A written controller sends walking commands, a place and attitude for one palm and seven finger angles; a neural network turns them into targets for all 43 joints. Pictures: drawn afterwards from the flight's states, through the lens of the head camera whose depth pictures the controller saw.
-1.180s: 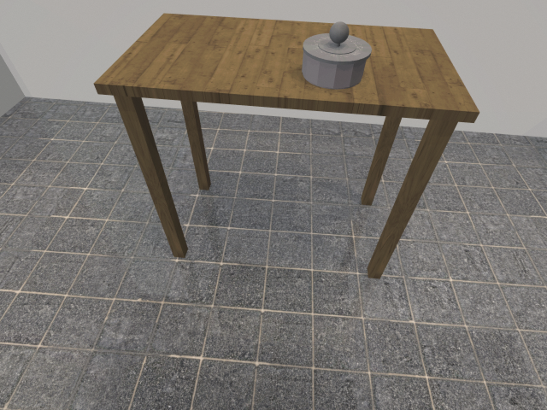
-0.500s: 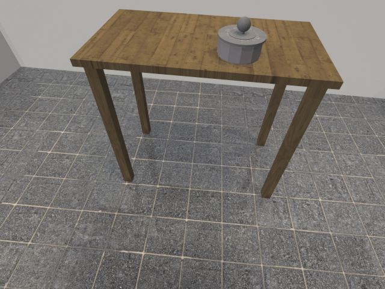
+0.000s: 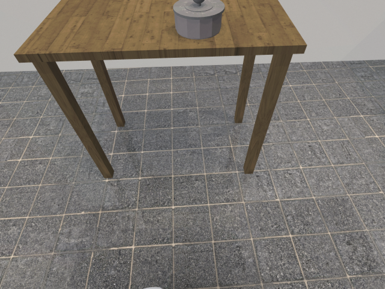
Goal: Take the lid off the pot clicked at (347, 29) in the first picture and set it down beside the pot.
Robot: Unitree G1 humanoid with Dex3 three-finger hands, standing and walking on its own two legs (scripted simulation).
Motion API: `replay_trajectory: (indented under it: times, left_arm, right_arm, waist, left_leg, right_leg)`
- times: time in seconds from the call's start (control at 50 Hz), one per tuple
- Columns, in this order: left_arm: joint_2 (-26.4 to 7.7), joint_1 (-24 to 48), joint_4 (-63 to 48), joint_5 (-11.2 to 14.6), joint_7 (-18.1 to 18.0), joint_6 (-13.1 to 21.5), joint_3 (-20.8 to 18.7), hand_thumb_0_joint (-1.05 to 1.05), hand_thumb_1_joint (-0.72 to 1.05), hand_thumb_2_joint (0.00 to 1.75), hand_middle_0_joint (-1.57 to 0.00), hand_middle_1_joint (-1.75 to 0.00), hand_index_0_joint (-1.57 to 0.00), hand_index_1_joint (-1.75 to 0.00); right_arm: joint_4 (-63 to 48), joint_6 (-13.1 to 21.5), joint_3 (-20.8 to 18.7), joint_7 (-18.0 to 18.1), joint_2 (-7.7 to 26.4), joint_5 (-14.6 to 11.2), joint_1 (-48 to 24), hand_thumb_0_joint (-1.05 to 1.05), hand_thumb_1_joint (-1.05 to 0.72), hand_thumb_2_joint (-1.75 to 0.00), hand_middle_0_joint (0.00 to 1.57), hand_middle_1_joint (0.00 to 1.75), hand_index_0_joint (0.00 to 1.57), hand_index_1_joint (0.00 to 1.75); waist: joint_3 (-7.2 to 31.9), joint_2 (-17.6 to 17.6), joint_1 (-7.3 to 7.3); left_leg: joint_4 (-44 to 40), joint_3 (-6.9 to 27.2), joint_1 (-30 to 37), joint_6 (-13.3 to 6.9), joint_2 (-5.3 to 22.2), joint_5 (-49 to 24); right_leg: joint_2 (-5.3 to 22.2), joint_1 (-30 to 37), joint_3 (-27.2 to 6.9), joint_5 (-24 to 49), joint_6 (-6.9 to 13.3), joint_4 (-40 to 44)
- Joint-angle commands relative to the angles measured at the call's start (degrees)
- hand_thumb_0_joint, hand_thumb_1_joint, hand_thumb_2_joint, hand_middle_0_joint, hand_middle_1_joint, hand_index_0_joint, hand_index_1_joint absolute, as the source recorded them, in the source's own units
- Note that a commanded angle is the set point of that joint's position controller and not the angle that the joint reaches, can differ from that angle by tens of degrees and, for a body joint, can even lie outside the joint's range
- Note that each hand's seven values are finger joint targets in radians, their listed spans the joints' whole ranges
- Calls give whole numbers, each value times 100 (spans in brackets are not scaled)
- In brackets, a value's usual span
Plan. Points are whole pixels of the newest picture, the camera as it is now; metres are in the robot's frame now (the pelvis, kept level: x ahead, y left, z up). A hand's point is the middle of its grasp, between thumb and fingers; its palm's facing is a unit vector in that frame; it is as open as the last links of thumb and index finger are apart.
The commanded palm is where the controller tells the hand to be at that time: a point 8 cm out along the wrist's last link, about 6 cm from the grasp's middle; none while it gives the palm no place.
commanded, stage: walk to a spot facing it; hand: left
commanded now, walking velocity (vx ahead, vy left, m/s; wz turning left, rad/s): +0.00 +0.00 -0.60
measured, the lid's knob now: out of the picture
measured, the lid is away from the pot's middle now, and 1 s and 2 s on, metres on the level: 0.00 0.00 0.00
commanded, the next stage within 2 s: turn to face it in 1.22 s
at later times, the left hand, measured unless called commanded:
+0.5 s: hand out of the picture +0.11 +0.24 -0.15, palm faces -0.20 -0.95 -0.25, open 7.4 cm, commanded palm none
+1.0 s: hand (150, 267) +0.19 +0.13 -0.15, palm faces -0.54 -0.82 -0.20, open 7.4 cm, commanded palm none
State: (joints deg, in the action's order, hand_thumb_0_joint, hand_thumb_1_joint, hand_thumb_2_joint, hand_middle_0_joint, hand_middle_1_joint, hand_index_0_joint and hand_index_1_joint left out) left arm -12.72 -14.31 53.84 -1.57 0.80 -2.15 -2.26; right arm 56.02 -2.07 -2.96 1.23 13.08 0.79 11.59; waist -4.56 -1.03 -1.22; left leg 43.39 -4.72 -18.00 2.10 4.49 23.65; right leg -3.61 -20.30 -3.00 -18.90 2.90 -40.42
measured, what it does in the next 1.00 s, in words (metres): steps on the spot, turning right: left foot, then right foot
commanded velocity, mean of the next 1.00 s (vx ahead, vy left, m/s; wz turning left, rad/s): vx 0.13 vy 0.00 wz -0.59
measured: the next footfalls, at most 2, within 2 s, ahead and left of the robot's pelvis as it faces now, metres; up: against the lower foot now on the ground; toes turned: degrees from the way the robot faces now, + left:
left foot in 0.34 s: +0.02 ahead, +0.15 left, +0.00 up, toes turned -14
right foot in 0.66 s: +0.00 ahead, -0.12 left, +0.00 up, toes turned -29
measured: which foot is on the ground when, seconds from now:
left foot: up 0.00-0.32, down 0.34-0.66, up 0.68-1.00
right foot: down 0.00-0.34, up 0.36-0.64, down 0.66-1.00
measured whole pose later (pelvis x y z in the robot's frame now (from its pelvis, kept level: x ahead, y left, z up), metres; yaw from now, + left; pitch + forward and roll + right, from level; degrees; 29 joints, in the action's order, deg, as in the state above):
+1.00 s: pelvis +0.05 -0.02 +0.02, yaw -36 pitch +0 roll +0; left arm -12.7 -18.8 53.6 -1.6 1.5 0.0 -2.6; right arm 50.8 0.7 -3.4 -0.8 13.2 1.2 15.5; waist -0.2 1.6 -0.9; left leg 40.9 -3.4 -24.6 2.8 3.6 18.1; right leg -2.7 -10.9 -5.9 -16.3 2.0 -27.2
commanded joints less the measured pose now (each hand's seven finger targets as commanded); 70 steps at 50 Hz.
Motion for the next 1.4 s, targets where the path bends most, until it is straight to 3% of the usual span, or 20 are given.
replay_trajectory:
  times: [0.0, 0.06, 0.26, 0.28, 0.32, 0.4, 0.52, 0.6, 0.62, 0.66, 0.7, 0.76, 0.98, 1.0, 1.02, 1.04, 1.1, 1.18, 1.3, 1.38]
  left_arm:
    - [-1308, -485, -421, 37, -215, 114, -412, 0, 90, 90, -20, -30, -20, -30]
    - [-1074, -212, -563, 23, -202, 143, -386, 0, 90, 90, -20, -30, -20, -30]
    - [-1144, -103, -686, 28, -170, 33, -472, 0, 90, 90, -20, -30, -20, -30]
    - [-1019, 28, -770, 52, -158, 21, -442, 0, 90, 90, -20, -30, -20, -30]
    - [-633, 144, -1016, 43, -50, 35, -380, 0, 90, 90, -20, -30, -20, -30]
    - [-740, 4, -731, 14, 98, -37, -438, 0, 90, 90, -20, -30, -20, -30]
    - [-480, 628, -915, 42, 165, -34, -267, 0, 90, 90, -20, -30, -20, -30]
    - [-580, 394, -857, 9, 233, 58, -296, 0, 90, 90, -20, -30, -20, -30]
    - [-752, -143, -685, 4, 220, 119, -356, 0, 90, 90, -20, -30, -20, -30]
    - [-1928, -1332, -434, 87, 36, 210, -592, 0, 90, 90, -20, -30, -20, -30]
    - [-1583, -799, -565, 71, -72, 231, -531, 0, 90, 90, -20, -30, -20, -30]
    - [-1199, -95, -715, 22, -70, 353, -390, 0, 90, 90, -20, -30, -20, -30]
    - [-1054, -127, -507, 46, -16, 347, -416, 0, 90, 90, -20, -30, -20, -30]
    - [-804, -82, -563, 43, 14, 323, -370, 0, 90, 90, -20, -30, -20, -30]
    - [-357, -89, -687, 99, 76, 296, -306, 0, 90, 90, -20, -30, -20, -30]
    - [-378, 201, -911, 60, 107, 364, -322, 0, 90, 90, -20, -30, -20, -30]
    - [-481, 16, -571, -32, 210, 290, -401, 0, 90, 90, -20, -30, -20, -30]
    - [-170, 41, -474, 18, 223, 133, -309, 0, 90, 90, -20, -30, -20, -30]
    - [-34, 804, -696, 5, 176, 106, -234, 0, 90, 90, -20, -30, -20, -30]
    - [-231, -264, -241, -37, 18, 305, -239, 0, 90, 90, -20, -30, -20, -30]
  right_arm:
    - [-754, 131, -209, 46, 648, -21, -538, 0, -90, -90, 20, 30, 20, 30]
    - [-673, 154, -179, 21, 497, -3, -340, 0, -90, -90, 20, 30, 20, 30]
    - [-813, 260, -153, 120, 401, -116, 105, 0, -90, -90, 20, 30, 20, 30]
    - [-760, 310, -169, 156, 546, -111, 383, 0, -90, -90, 20, 30, 20, 30]
    - [-953, 319, -312, 170, 1347, -19, 301, 0, -90, -90, 20, 30, 20, 30]
    - [-1101, 359, -134, 158, 796, 36, -484, 0, -90, -90, 20, 30, 20, 30]
    - [-803, 314, -245, 89, 1075, 77, 309, 0, -90, -90, 20, 30, 20, 30]
    - [-733, 302, -267, 3, 1189, 86, 385, 0, -90, -90, 20, 30, 20, 30]
    - [-754, 294, -241, -19, 1134, 79, 306, 0, -90, -90, 20, 30, 20, 30]
    - [-1318, 292, -60, -101, 649, 31, -344, 0, -90, -90, 20, 30, 20, 30]
    - [-1299, 337, -131, -127, 879, 40, -685, 0, -90, -90, 20, 30, 20, 30]
    - [-990, 309, -133, -179, 657, 83, -140, 0, -90, -90, 20, 30, 20, 30]
    - [-834, 573, -134, -104, 451, 3, 702, 0, -90, -90, 20, 30, 20, 30]
    - [-661, 602, -199, -28, 721, 7, 1279, 0, -90, -90, 20, 30, 20, 30]
    - [-523, 624, -330, 24, 1372, 130, 1926, 0, -90, -90, 20, 30, 20, 30]
    - [-543, 598, -288, 53, 1475, 120, 2078, 0, -90, -90, 20, 30, 20, 30]
    - [-653, 617, -56, 42, 677, 54, 932, 0, -90, -90, 20, 30, 20, 30]
    - [-405, 667, -21, 93, 528, 18, 1078, 0, -90, -90, 20, 30, 20, 30]
    - [-191, 512, -149, 40, 585, 67, 1317, 0, -90, -90, 20, 30, 20, 30]
    - [22, 445, -102, 9, 425, 28, 1214, 0, -90, -90, 20, 30, 20, 30]
  waist:
    - [316, 839, -119]
    - [707, 749, -4]
    - [1066, 1000, 147]
    - [1123, 758, 293]
    - [641, -1405, 296]
    - [360, -786, -98]
    - [319, -950, 317]
    - [479, -799, 170]
    - [616, -385, -161]
    - [806, 2066, -767]
    - [435, 1013, -516]
    - [277, 660, 42]
    - [290, 701, 306]
    - [482, 43, 548]
    - [619, -1681, 791]
    - [318, -1380, 743]
    - [-135, -901, 175]
    - [323, -731, 145]
    - [140, -849, 445]
    - [771, -250, -83]
  left_leg:
    - [2278, 856, -1550, 5, -148, 475]
    - [1631, 649, -958, 83, -197, 52]
    - [-1535, 609, 719, -70, -596, -522]
    - [-2144, 839, 1597, -195, -287, -730]
    - [-3157, 2980, 1804, -1040, 2040, -858]
    - [-2578, 1176, 760, -1048, 1219, -2682]
    - [-2049, 370, 1298, -977, 1241, -3906]
    - [-1641, 171, 712, -730, 1322, -1695]
    - [-682, -137, 75, -471, 1095, -1070]
    - [2458, -131, -2617, 20, 10, 1546]
    - [2772, 572, -2646, -71, 320, 549]
    - [1831, 338, -1614, 91, 323, -273]
    - [-1431, 34, 886, 85, -268, -828]
    - [-1933, 514, 1812, -4, 111, -246]
    - [-2910, 2625, 2375, -504, 1697, 1361]
    - [-3614, 3694, 1905, -1000, 2478, 2061]
    - [-3517, 1952, 654, -771, 1772, 727]
    - [-2824, 207, 1312, -857, 1499, -2996]
    - [-2344, -560, 1085, -779, 1490, -3623]
    - [-901, -626, 491, -428, 1045, -3160]
  right_leg:
    - [1949, 697, -3126, 1371, 1011, 2323]
    - [1437, 662, -2313, 1653, 811, 2050]
    - [934, 391, -2618, 1923, 370, 1755]
    - [617, -324, -2340, 1357, 114, 1428]
    - [-306, -1982, -466, -1150, -480, -918]
    - [365, -1599, -104, -357, -683, -2672]
    - [449, -817, 659, -318, -591, -602]
    - [285, 483, 962, -102, -366, 589]
    - [273, 1492, 866, 126, -210, 1217]
    - [2667, 2713, -3185, -559, 1015, 2758]
    - [2341, 1770, -3058, -2196, 1138, 2952]
    - [1745, 647, -1712, -871, 884, 2805]
    - [1035, -255, -1508, -533, 566, 1910]
    - [619, -881, -1209, -685, 338, 1025]
    - [-213, -1934, -311, -1325, -6, -935]
    - [44, -2320, -1, -1358, -121, -1993]
    - [693, -2031, 96, -195, -233, -2893]
    - [841, -1812, 421, 159, -500, -2307]
    - [681, -935, 946, 281, -448, -496]
    - [566, 1447, 936, 1578, -283, 1310]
